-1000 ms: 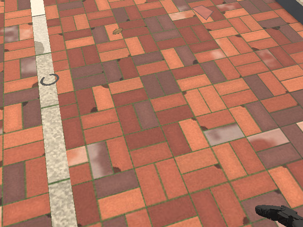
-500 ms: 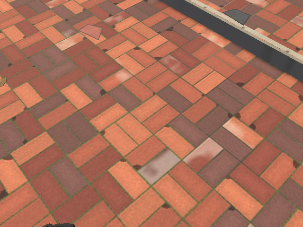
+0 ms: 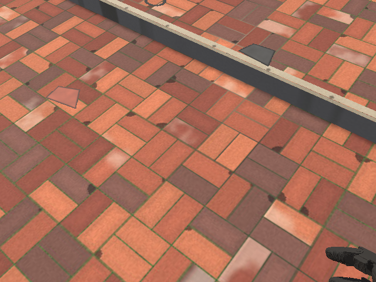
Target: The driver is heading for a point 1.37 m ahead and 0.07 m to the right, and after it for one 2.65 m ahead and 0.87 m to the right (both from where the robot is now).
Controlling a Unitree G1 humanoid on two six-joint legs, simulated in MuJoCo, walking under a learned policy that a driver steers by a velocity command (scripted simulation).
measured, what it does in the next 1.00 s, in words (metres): walks ahead: left foot, then right foot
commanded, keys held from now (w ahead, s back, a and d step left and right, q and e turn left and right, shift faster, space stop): w+e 0.20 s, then w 0.02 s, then no key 0.70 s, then w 0.08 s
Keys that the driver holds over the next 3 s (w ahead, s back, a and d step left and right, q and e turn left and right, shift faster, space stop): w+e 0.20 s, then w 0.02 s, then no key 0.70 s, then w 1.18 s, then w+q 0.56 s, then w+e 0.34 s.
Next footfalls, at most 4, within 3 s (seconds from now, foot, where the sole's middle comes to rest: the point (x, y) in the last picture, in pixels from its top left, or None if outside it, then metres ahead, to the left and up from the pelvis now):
0.02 left None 0.18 0.13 -0.77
0.48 right None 0.38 -0.15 -0.77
0.78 left None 0.38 0.10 -0.77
1.58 left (219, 204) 0.77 0.01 -0.77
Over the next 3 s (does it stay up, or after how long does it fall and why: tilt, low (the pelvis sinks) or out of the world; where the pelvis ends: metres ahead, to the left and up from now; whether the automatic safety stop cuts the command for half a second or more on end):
stays up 1.35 -0.15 0.01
